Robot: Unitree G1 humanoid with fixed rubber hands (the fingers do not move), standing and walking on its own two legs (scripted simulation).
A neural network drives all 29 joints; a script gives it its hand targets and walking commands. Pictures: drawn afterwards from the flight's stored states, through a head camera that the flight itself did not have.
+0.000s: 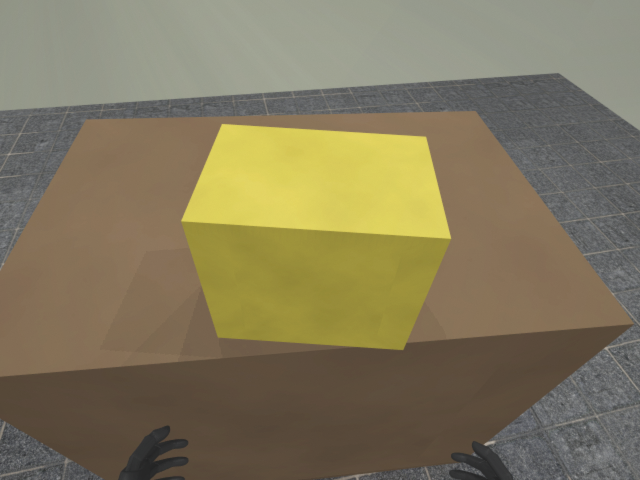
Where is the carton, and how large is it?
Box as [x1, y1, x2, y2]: [181, 124, 450, 349]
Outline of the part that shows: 222,124 181,220 218,337 403,349 450,240 426,138 422,136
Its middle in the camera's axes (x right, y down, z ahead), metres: +0.00 +0.01 +0.48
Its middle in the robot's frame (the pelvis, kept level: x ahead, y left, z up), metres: +0.39 +0.02 +0.11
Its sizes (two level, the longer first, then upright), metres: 0.245 0.166 0.217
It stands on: a pedestal, 0.79 m high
